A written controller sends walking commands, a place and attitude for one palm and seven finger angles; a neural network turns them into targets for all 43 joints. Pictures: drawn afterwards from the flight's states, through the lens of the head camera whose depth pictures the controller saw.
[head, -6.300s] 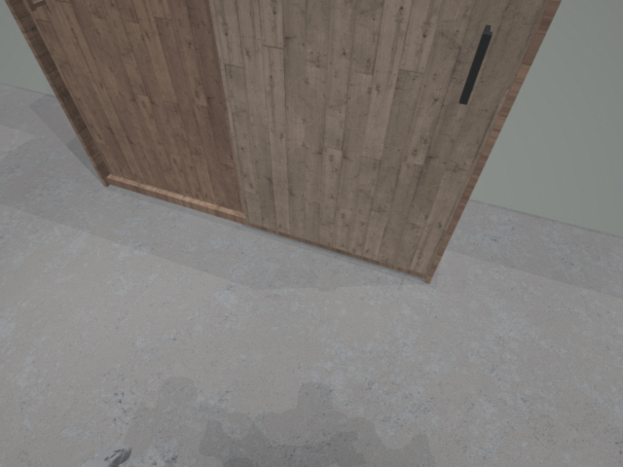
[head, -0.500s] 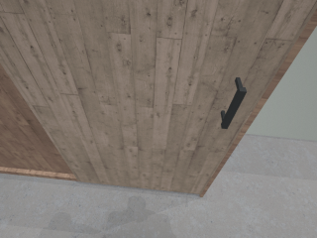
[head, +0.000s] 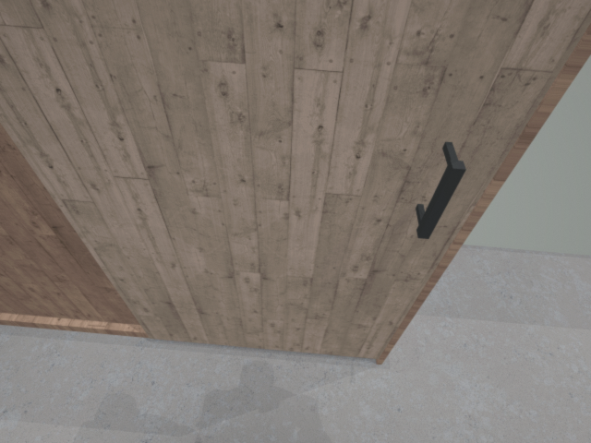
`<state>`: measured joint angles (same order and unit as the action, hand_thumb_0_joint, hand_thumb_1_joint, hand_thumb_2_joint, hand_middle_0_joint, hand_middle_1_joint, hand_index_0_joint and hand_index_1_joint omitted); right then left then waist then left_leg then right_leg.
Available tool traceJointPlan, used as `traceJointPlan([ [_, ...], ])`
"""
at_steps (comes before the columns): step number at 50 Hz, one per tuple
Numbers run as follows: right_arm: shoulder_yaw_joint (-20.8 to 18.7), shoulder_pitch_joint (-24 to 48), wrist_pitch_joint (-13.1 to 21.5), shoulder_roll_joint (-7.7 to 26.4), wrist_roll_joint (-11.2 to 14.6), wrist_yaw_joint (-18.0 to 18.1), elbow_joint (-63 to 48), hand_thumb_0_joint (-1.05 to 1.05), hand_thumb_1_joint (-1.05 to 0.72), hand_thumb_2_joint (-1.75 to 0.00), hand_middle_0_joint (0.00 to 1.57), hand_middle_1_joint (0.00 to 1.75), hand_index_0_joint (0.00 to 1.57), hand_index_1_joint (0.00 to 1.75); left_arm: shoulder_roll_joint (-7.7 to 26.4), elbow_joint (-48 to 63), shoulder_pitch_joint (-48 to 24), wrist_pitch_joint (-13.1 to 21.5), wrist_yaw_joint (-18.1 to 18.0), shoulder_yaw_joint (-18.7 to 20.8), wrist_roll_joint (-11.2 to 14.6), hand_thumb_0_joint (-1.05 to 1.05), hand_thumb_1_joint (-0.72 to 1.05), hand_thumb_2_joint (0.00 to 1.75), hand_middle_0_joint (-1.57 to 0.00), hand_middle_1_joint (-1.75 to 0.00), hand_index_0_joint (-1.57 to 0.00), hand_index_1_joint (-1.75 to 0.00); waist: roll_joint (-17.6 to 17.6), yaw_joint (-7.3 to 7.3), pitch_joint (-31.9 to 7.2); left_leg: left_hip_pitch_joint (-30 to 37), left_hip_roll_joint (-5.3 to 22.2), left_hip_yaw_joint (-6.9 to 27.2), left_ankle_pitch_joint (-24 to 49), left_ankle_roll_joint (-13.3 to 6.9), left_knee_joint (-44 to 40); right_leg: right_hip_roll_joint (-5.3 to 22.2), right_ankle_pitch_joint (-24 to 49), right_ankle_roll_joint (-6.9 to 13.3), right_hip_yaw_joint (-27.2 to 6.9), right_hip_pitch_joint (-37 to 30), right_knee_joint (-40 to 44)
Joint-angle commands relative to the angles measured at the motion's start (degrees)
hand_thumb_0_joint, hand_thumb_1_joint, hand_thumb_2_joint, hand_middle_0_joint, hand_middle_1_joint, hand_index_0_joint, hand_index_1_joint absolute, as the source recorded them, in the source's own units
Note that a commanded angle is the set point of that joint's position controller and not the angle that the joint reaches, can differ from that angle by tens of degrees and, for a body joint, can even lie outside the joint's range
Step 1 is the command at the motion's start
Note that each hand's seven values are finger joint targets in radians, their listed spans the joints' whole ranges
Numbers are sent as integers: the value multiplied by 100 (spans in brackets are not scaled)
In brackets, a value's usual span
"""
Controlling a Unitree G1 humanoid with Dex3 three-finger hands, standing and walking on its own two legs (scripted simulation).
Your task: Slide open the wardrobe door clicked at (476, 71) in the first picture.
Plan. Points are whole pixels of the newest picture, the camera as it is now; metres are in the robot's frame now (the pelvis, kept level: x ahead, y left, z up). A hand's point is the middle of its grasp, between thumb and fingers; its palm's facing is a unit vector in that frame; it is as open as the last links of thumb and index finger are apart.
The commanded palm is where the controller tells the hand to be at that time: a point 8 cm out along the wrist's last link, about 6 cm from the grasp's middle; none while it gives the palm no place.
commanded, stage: look again from close up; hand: right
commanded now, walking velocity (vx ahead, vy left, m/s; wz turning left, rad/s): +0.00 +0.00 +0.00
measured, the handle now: (435, 193) +0.46 -0.19 +0.09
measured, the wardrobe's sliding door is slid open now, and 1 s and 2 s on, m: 0.00 0.00 0.00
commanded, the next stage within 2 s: raise the hand with hooked fingers in 0.36 s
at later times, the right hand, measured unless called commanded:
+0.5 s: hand out of the picture +0.00 -0.17 -0.17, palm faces +0.09 +0.97 -0.21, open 7.4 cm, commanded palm +0.09 -0.21 -0.07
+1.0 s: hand out of the picture +0.14 -0.21 -0.03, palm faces +0.19 +0.98 -0.04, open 9.3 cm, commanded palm +0.13 -0.26 -0.01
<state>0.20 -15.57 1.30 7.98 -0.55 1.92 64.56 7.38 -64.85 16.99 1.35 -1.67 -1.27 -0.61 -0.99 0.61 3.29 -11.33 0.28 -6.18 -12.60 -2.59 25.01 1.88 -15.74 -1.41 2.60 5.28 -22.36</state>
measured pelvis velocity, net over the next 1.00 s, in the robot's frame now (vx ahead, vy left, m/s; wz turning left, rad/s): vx -0.03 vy -0.02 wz -0.03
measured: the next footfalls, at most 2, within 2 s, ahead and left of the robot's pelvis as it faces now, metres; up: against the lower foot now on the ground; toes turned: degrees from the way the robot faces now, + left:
none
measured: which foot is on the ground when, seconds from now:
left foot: down 0.00-1.00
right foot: down 0.00-1.00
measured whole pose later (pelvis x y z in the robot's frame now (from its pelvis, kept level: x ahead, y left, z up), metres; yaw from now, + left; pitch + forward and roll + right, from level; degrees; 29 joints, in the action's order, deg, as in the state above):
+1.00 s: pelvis -0.03 -0.02 -0.07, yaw -2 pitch +10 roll +1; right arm -6.2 -31.1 27.6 10.6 11.7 -7.4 -3.9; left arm 13.6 -25.4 8.4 12.6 -1.6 1.0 0.6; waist 1.8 3.2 -5.3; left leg -43.3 2.8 -7.8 -24.9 -1.8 57.9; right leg 1.6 -31.1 0.1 -0.4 40.5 -61.1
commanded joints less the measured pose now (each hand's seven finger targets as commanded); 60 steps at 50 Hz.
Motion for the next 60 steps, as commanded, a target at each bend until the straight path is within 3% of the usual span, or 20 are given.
traceJointPlan([
  [1, -113, -400, 74, 575, -3, 21, -166, 0, -90, -90, 20, 30, 20, 30, 466, 106, 521, 51, -44, 87, -14, 0, 90, 90, -20, -30, -20, -30, 91, -26, 61, 407, 699, 742, 1034, -46, -430, 401, 868, 195, -282, 575, 376],
  [22, -137, -448, 61, 568, -5, 13, -202, 0, -90, -90, 20, 30, 20, 30, 375, 95, 625, 27, -41, 101, -23, 0, 90, 90, -20, -30, -20, -30, 165, -23, 147, 281, 701, 816, 435, -61, -605, 348, 621, 188, -271, 646, 346],
  [23, -152, -1011, 196, 770, -56, 244, 53, 0, -90, -90, 20, 30, 20, 30, 656, 441, -212, 116, 14, 186, 38, 0, 90, 90, -20, -30, -20, -30, 403, 285, -122, 552, 1095, 1191, 4182, 256, -209, 357, 637, 44, 68, 1044, -1094],
  [24, -368, 3445, 1521, 1765, 1275, 112, -8635, 0, -88, -89, 20, 32, 20, 32, 1765, 2488, -233, 1012, -287, 217, 302, 0, 90, 90, -20, -30, -20, -30, -782, -511, -2787, 984, 618, 1086, 2389, 130, 100, -221, 1058, 319, -82, -287, -172],
  [25, -1021, 2683, 1428, 2315, 986, 547, -8390, 0, -85, -88, 20, 33, 20, 33, 1205, 2270, -778, 1410, -455, 91, 322, 0, 90, 90, -20, -30, -20, -30, -1350, -177, -2295, 705, 283, 969, 1085, 90, 240, -131, 968, 282, 111, -236, -204],
  [26, -4, -159, 643, 439, 845, 585, -6770, 0, -83, -87, 21, 34, 21, 34, 1010, 2479, -604, 1662, -403, 195, 274, 0, 90, 90, -20, -30, -20, -30, -1023, -103, -1682, 424, 160, 526, 424, 38, 320, -125, 893, 299, -62, 464, -32],
  [27, 418, -471, 356, -310, 1049, 528, -6197, 0, -81, -86, 21, 36, 21, 36, 1071, 2248, -595, 1737, -433, 178, 433, 0, 90, 90, -20, -30, -20, -30, -96, -201, -772, -196, 161, 301, 63, 171, 170, -99, 444, 265, -173, 863, -202],
  [28, 291, 169, 669, -6, 1202, 445, -6784, 0, -78, -85, 21, 37, 21, 37, 1326, 2586, -716, 1852, -443, 258, 446, 0, 90, 90, -20, -30, -20, -30, 499, -332, -93, -811, 203, 355, -718, 280, 42, -123, -133, 311, -340, 1224, -383],
  [30, -109, -137, 1352, 261, 1144, 211, -6526, 0, -74, -83, 21, 40, 21, 40, 1422, 2832, -605, 2019, -399, 432, 269, 0, 90, 90, -20, -30, -20, -30, 1207, -330, -170, -1458, 234, 408, -1697, 304, 159, -250, -451, 284, -227, 1684, -1004],
  [33, -324, -1839, 2541, -165, 1366, -598, -5525, 0, -67, -80, 22, 45, 22, 45, 1321, 3322, -797, 2071, -113, 584, 117, 0, 90, 90, -20, -30, -20, -30, 1883, 144, -404, -1810, 243, 524, -2065, 263, 959, -310, -647, 101, -190, 3036, -1820],
  [35, -893, -2445, 3391, 239, 1500, -1324, -5457, 0, -62, -78, 22, 48, 22, 48, 1406, 3638, -915, 1914, 186, 713, 96, 0, 90, 90, -20, -30, -20, -30, 1041, 326, -779, -1581, 249, 612, -1229, 106, 1559, -401, -392, 15, -110, 3306, -2309],
  [36, -1025, -2623, 3549, 374, 1495, -1536, -5562, 0, -60, -77, 22, 50, 22, 50, 1388, 3878, -1053, 1825, 258, 730, 118, 0, 90, 90, -20, -30, -20, -30, 816, 381, -1070, -1467, 279, 596, -733, 79, 1808, -451, -213, 58, -15, 3429, -2487],
  [38, -1109, -2489, 3222, 562, 1442, -1647, -6066, 0, -55, -75, 22, 53, 22, 53, 1368, 4277, -1262, 1582, 256, 728, 186, 0, 90, 90, -20, -30, -20, -30, 722, 471, -1302, -1472, 303, 678, -461, 107, 1974, -479, -190, 159, 147, 3725, -2561],
  [41, -1075, -1529, 2706, 761, 1447, -1343, -7499, 0, -48, -72, 23, 57, 23, 57, 1337, 4766, -1232, 1278, 117, 645, 212, 0, 90, 90, -20, -30, -20, -30, -36, 346, -1525, -1698, 216, 679, -789, 100, 2076, -436, -335, 208, 104, 3591, -2535],
  [43, -1096, -1157, 2773, 757, 1350, -977, -8182, 0, -43, -70, 23, 60, 23, 60, 1220, 4790, -911, 1223, 33, 609, 174, 0, 90, 90, -20, -30, -20, -30, -209, 181, -1746, -1837, 141, 601, -507, 104, 2231, -327, -165, 235, -38, 3396, -2635],
  [45, -997, -292, 3097, 865, 1256, -787, -8944, 0, -39, -68, 24, 63, 24, 63, 1239, 4677, -616, 1217, -26, 540, 96, 0, 90, 90, -20, -30, -20, -30, -70, -167, -1856, -2148, 46, 509, -201, 129, 2439, -218, 1, 276, -246, 3296, -2848],
  [48, -653, -196, 3387, 729, 1236, -1010, -8871, 0, -32, -65, 24, 68, 24, 68, 1274, 4487, -560, 1326, -77, 439, 113, 0, 90, 90, -20, -30, -20, -30, -443, -370, -1885, -2524, 21, 417, -334, 120, 2485, -165, -53, 263, -371, 3153, -3014],
  [50, -507, -120, 3218, 778, 1292, -1367, -8634, 0, -27, -63, 25, 70, 25, 70, 1363, 4388, -568, 1405, -121, 368, 127, 0, 90, 90, -20, -30, -20, -30, -439, -459, -1806, -2576, -7, 359, -422, 111, 2448, -137, -123, 278, -458, 3141, -2986],
  [55, -1247, -871, 1931, 1207, 1575, -1833, -7842, 0, -15, -58, 25, 78, 25, 78, 1340, 4378, -757, 1418, -234, 331, 299, 0, 90, 90, -20, -30, -20, -30, -164, -28, -2081, -1712, 11, 254, -356, 128, 2128, -185, 2, 230, -519, 3118, -2511],
  [60, -1756, -907, 1541, 1260, 1810, -1478, -8301, 0, -4, -53, 26, 86, 26, 86, 1181, 4316, -925, 1449, -260, 292, 255, 0, 90, 90, -20, -30, -20, -30, 114, 203, -2021, -1268, 25, 52, 198, 130, 2075, -143, 645, 167, -576, 2902, -2152],
])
